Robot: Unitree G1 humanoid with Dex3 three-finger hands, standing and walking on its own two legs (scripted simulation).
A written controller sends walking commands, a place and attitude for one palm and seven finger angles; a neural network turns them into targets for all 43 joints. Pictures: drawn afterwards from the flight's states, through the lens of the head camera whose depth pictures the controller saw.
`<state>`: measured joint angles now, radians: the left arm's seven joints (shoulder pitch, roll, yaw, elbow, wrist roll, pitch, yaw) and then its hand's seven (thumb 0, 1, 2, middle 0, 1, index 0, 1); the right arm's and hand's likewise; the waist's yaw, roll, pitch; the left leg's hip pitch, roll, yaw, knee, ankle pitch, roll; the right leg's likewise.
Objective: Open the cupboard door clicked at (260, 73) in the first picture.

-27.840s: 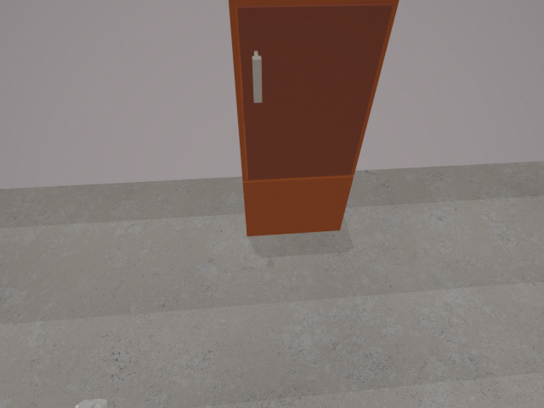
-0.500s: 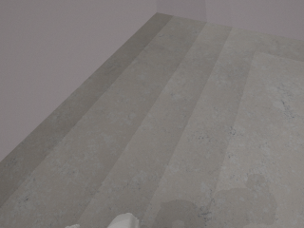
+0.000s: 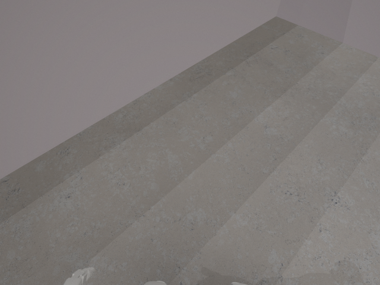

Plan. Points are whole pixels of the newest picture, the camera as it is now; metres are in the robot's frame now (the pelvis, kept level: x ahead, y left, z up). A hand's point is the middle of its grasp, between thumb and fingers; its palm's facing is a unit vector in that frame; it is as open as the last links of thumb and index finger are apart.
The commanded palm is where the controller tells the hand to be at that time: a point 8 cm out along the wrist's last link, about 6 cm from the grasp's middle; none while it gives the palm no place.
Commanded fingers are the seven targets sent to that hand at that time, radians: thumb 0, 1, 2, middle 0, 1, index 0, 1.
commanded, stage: turn to face it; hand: left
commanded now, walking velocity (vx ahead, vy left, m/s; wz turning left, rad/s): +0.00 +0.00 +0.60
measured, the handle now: out of the picture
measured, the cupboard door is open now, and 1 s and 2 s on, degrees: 41 41 41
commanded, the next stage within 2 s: none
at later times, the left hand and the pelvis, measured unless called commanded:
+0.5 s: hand out of the picture +0.02 +0.22 -0.17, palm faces +0.33 -0.91 -0.24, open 7.4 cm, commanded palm none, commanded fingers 0.00 0.90 0.90 -0.20 -0.30 -0.20 -0.30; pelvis +0.01 -0.01 +0.00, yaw +18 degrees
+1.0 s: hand out of the picture -0.03 +0.16 -0.17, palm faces +0.60 -0.77 -0.22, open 7.4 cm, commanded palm none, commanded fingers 0.00 0.90 0.90 -0.20 -0.30 -0.20 -0.30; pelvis +0.04 -0.04 +0.00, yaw +37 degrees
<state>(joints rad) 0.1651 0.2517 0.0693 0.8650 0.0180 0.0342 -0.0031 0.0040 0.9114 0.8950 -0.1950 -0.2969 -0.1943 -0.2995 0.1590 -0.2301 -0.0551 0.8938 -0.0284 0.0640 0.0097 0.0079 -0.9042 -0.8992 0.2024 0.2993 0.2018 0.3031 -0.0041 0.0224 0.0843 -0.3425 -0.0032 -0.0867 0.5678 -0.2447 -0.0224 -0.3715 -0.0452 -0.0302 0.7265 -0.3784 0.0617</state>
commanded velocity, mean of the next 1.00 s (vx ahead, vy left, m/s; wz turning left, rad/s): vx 0.00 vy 0.00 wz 0.60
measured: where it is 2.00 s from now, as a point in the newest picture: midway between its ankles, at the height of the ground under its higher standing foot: outside the picture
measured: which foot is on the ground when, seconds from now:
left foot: down 0.00-0.02, up 0.04-0.34, down 0.36-0.68, up 0.70-1.00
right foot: up 0.00-0.00, down 0.02-0.34, up 0.36-0.66, down 0.68-1.00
